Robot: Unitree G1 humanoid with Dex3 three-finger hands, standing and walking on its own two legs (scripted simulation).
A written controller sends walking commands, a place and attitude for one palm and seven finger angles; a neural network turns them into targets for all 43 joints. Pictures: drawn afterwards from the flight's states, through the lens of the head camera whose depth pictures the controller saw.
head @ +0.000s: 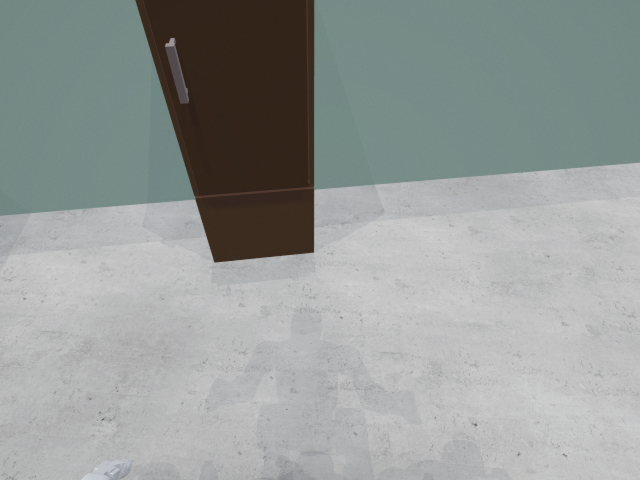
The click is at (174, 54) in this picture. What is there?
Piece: cupboard door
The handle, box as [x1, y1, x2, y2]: [165, 38, 188, 103]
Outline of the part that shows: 170,38 169,42 166,43 165,48 180,103 188,102 187,89 184,85 174,45 175,41 174,38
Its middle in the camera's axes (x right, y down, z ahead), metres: -0.36 -0.42 +0.97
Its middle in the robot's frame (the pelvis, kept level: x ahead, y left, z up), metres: +0.99 +0.41 +0.04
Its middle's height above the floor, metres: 0.81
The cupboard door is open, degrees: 0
